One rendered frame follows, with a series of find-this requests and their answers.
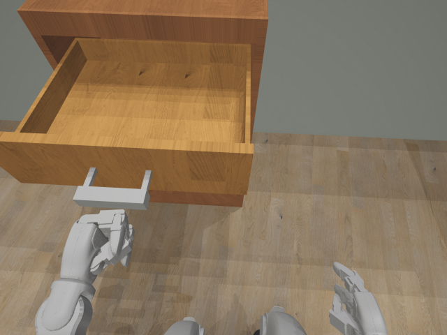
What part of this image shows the cabinet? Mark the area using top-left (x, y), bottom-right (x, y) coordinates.
top-left (17, 0), bottom-right (268, 207)

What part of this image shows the left robot hand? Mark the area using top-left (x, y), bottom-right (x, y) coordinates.
top-left (60, 209), bottom-right (135, 284)

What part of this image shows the right robot hand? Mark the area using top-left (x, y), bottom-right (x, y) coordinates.
top-left (329, 262), bottom-right (388, 335)

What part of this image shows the left robot forearm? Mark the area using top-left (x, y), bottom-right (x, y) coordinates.
top-left (35, 278), bottom-right (96, 335)

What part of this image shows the handle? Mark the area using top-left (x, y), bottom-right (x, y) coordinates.
top-left (73, 167), bottom-right (152, 210)

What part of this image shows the right robot shin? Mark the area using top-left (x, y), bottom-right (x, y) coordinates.
top-left (270, 306), bottom-right (285, 313)

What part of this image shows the robot right thigh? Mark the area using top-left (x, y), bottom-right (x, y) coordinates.
top-left (260, 311), bottom-right (307, 335)

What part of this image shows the drawer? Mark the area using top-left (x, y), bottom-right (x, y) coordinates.
top-left (0, 38), bottom-right (254, 195)

